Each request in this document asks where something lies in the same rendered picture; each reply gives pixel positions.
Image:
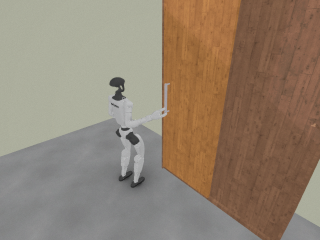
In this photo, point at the robot right upper arm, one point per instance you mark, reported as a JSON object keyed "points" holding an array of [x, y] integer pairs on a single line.
{"points": [[128, 106]]}

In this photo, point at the right robot hand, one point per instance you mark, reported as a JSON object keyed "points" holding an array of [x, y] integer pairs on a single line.
{"points": [[156, 114]]}

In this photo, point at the robot right shin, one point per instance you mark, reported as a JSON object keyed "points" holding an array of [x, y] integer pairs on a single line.
{"points": [[138, 168]]}

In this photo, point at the wardrobe door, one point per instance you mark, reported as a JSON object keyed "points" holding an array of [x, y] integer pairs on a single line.
{"points": [[199, 38], [272, 99]]}

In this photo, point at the handle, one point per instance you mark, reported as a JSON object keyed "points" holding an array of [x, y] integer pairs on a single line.
{"points": [[304, 147], [165, 96]]}

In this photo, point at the robot right forearm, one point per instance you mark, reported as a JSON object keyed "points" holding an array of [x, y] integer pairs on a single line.
{"points": [[136, 123]]}

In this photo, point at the robot right foot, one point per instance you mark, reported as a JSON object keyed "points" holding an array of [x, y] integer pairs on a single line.
{"points": [[140, 180]]}

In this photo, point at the robot left upper arm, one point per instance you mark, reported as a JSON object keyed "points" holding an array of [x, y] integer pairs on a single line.
{"points": [[110, 110]]}

